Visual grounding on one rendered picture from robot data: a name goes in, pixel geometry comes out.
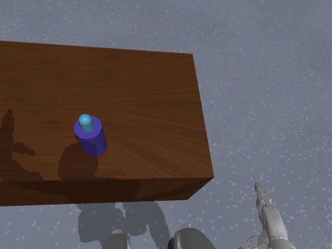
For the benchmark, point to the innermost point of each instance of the right robot hand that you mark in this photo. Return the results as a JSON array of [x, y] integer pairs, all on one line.
[[270, 218]]

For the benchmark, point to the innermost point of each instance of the right robot arm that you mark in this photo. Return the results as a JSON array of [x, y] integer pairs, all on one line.
[[280, 244]]

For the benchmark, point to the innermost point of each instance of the bottle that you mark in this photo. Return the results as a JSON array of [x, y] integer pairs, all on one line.
[[90, 133]]

